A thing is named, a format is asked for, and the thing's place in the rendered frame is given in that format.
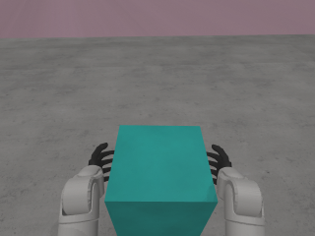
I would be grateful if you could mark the left robot hand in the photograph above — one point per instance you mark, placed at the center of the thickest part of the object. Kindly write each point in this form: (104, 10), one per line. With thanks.
(97, 157)

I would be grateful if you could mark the right robot hand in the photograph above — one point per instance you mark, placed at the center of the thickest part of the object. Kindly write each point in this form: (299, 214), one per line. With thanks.
(222, 161)

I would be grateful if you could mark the robot left forearm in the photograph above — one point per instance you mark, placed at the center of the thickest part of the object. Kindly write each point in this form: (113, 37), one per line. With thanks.
(79, 203)

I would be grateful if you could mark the robot right forearm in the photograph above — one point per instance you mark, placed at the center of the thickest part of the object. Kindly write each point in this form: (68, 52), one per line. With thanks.
(243, 204)

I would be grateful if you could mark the carton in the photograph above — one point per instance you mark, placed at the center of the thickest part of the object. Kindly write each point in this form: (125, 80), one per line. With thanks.
(160, 182)

